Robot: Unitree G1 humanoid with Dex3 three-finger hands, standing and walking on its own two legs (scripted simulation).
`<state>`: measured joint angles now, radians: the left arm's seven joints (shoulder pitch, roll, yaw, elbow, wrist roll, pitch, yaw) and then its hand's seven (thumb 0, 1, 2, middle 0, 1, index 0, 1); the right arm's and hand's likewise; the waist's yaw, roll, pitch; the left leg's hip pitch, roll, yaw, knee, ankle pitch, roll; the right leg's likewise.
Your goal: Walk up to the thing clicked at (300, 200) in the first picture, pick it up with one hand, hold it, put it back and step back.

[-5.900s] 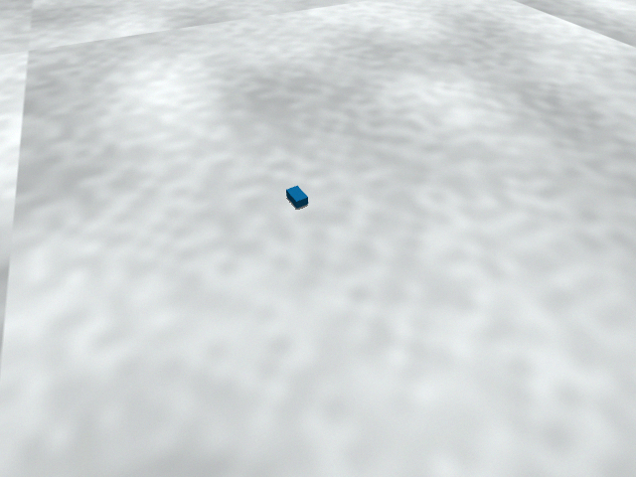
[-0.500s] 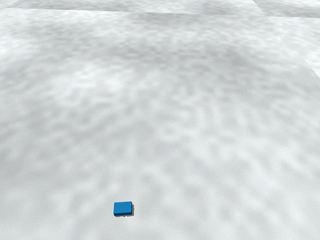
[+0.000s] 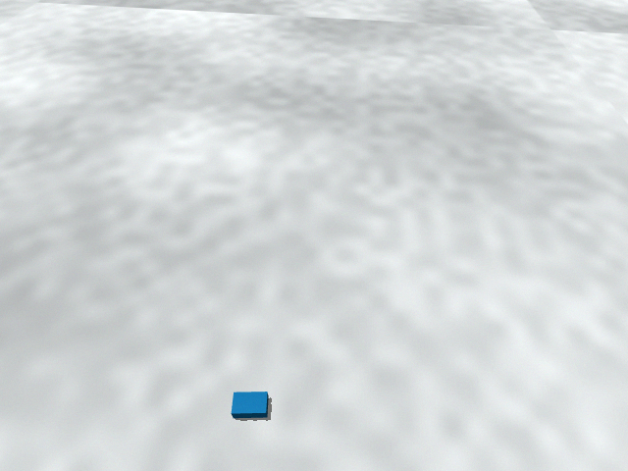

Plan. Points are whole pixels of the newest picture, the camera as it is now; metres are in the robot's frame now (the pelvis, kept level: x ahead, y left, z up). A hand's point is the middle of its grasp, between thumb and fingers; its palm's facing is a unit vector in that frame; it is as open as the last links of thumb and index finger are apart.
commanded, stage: stand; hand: left
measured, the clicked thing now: (250, 404) +0.48 +0.19 -0.76
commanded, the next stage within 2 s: none
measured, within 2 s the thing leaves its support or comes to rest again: neither
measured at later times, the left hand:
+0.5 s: hand out of the picture +0.09 +0.24 -0.15, palm faces -0.03 -0.94 -0.35, open 7.4 cm
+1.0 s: hand out of the picture +0.10 +0.24 -0.15, palm faces -0.03 -0.94 -0.35, open 7.4 cm
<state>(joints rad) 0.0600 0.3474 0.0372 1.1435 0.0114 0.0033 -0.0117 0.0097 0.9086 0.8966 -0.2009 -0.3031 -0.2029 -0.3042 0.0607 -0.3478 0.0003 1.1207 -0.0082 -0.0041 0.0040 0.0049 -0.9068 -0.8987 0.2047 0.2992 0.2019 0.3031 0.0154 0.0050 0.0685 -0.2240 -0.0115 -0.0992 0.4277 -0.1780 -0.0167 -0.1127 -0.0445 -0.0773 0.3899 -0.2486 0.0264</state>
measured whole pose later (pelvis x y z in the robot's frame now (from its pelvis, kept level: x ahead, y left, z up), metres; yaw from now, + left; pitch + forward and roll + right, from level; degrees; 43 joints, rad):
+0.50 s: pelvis +0.01 -0.01 +0.00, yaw -1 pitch -1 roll +0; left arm 0.08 0.34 0.02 1.15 0.01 -0.01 -0.01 0.01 0.91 0.90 -0.20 -0.30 -0.20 -0.30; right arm 0.07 -0.36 0.01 1.14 -0.01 0.00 0.00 0.00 -0.91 -0.90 0.20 0.30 0.20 0.30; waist 0.01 0.02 0.06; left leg -0.16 0.01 -0.08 0.34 -0.16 -0.03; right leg -0.08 -0.03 -0.06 0.33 -0.23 0.02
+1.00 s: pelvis +0.02 -0.02 +0.00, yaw -2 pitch -2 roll +0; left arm 0.08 0.34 0.02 1.14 0.01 -0.01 -0.01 0.01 0.91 0.90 -0.20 -0.30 -0.20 -0.30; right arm 0.08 -0.36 0.01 1.14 -0.01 0.00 0.00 0.00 -0.91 -0.90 0.20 0.30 0.20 0.30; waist 0.00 0.01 0.05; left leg -0.14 0.02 -0.08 0.33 -0.16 -0.04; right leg -0.06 -0.02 -0.05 0.32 -0.24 0.01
